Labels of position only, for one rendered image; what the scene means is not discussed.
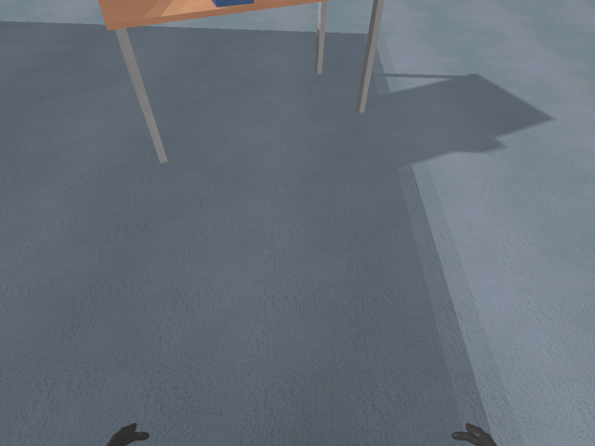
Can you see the table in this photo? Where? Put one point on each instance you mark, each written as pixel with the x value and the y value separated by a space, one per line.
pixel 121 14

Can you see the right robot hand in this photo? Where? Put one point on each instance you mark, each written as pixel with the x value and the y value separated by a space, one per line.
pixel 475 435

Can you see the left robot hand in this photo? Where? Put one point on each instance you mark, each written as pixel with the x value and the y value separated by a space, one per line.
pixel 127 435

